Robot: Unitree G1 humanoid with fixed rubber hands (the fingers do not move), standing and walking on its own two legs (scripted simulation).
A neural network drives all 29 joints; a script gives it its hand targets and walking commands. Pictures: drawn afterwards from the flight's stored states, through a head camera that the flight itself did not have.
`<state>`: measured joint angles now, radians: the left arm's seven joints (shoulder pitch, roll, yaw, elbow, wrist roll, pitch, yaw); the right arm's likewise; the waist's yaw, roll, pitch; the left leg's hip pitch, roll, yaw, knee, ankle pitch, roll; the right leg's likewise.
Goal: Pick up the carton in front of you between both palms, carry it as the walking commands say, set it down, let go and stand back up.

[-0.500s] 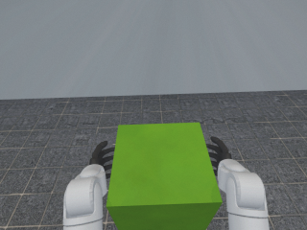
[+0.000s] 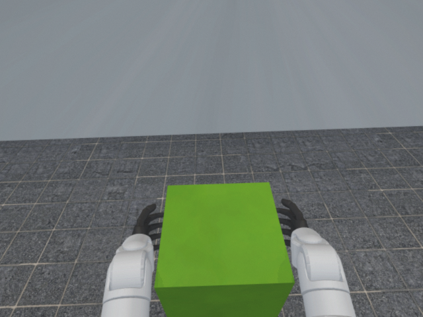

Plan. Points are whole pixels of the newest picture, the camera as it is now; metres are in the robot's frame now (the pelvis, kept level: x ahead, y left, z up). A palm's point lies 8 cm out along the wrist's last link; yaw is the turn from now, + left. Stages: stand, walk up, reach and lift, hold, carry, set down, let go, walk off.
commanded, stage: carry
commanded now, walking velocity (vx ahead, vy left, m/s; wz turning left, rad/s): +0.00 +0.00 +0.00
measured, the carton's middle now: (220, 258) +0.28 +0.00 -0.04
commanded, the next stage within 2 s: hold in 0.40 s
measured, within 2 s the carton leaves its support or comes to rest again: neither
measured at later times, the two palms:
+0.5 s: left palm (136, 250) +0.26 +0.16 +0.04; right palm (296, 242) +0.27 -0.14 +0.04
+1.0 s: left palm (128, 262) +0.23 +0.16 +0.05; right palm (291, 235) +0.28 -0.13 +0.05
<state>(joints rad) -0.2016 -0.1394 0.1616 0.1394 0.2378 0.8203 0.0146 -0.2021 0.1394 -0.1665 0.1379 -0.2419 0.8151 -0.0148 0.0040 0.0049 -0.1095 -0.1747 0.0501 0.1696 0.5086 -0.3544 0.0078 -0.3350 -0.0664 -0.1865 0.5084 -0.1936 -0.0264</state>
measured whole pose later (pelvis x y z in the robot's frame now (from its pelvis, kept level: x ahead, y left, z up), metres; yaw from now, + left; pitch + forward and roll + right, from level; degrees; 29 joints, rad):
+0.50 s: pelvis -0.02 +0.00 +0.01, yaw +2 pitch -3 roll +0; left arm -0.22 -0.14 0.17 0.18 0.25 0.70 0.00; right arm -0.20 0.14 -0.18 0.13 -0.25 0.73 -0.02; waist -0.02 0.02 0.02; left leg -0.09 0.01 0.06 0.44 -0.29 0.02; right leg -0.22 -0.02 -0.03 0.41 -0.12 0.02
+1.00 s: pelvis -0.03 -0.03 +0.01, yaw +8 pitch -8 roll +0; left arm -0.30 -0.16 0.27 0.32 0.28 0.68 -0.02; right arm -0.29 0.16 -0.24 0.26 -0.31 0.72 -0.01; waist 0.00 0.04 0.05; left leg -0.03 -0.01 -0.08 0.43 -0.25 -0.01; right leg -0.12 0.02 -0.01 0.40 -0.13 -0.02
